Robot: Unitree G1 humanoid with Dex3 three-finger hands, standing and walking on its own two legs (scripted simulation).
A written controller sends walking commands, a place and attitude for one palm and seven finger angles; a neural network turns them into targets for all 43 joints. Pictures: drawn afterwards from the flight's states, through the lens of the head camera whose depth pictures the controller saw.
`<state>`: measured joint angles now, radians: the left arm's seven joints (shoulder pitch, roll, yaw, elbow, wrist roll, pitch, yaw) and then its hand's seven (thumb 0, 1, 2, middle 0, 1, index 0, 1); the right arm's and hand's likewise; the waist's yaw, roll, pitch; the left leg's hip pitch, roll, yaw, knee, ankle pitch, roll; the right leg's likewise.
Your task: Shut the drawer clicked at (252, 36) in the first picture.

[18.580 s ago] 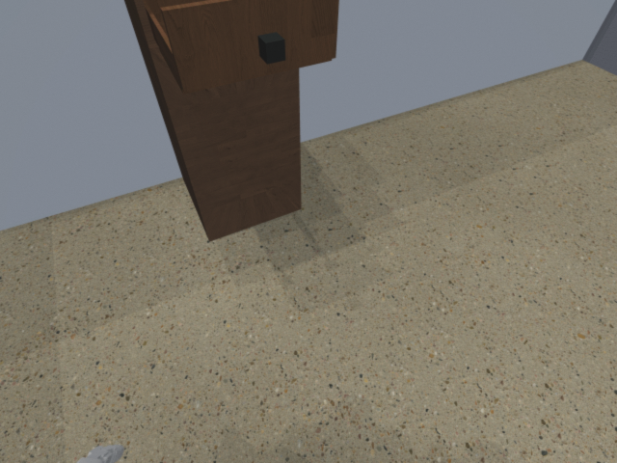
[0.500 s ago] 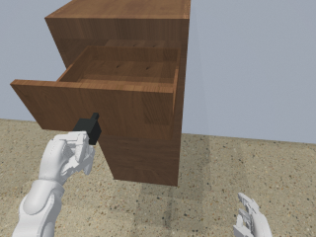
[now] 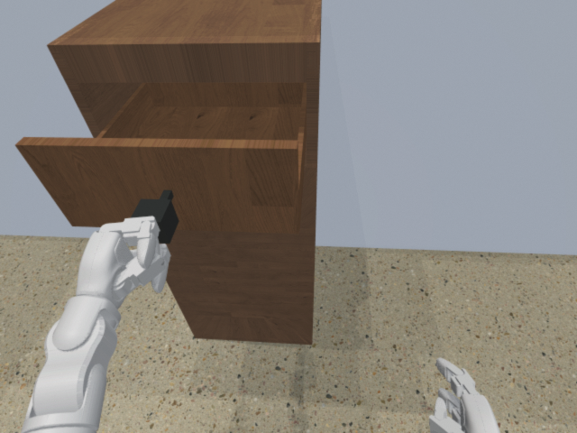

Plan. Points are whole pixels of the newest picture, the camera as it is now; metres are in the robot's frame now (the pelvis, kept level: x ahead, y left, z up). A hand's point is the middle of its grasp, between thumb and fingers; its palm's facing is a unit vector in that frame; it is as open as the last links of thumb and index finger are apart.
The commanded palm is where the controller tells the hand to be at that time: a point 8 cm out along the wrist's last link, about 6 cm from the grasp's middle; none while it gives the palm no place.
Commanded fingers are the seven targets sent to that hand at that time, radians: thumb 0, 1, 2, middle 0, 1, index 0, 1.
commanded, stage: push the drawer shut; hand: left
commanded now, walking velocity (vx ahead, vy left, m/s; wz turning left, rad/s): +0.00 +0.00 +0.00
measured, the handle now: (160, 211) +0.37 +0.21 +0.14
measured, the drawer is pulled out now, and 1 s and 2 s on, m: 0.18 0.07 0.00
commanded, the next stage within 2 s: pull the fist back off the drawer in 1.76 s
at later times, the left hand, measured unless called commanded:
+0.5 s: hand (170, 230) +0.34 +0.19 +0.14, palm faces +0.02 -1.00 -0.04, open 3.0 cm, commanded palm +0.32 +0.23 +0.14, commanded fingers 0.00 0.90 0.90 -1.40 -1.60 -1.40 -1.60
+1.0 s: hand (185, 199) +0.40 +0.18 +0.14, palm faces +0.02 -1.00 -0.02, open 3.0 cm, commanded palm +0.38 +0.23 +0.14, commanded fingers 0.00 0.90 0.90 -1.40 -1.60 -1.40 -1.60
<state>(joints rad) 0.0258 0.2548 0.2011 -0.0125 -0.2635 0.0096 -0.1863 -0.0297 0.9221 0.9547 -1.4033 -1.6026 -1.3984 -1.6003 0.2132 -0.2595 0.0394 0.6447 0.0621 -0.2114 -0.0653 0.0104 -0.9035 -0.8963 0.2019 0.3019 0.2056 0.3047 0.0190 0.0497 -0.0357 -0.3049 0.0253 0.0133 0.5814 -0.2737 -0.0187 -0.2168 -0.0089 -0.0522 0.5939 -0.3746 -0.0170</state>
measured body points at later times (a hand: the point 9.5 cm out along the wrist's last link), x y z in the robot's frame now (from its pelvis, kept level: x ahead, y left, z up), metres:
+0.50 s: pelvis -0.01 +0.00 +0.00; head -0.01 -0.02 +0.45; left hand +0.33 +0.24 +0.14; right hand +0.15 -0.23 -0.10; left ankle +0.02 +0.13 -0.73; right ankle -0.04 -0.10 -0.73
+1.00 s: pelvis -0.01 +0.01 +0.00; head +0.01 +0.00 +0.45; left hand +0.39 +0.24 +0.14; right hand +0.09 -0.24 -0.11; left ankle +0.02 +0.13 -0.73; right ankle -0.04 -0.10 -0.73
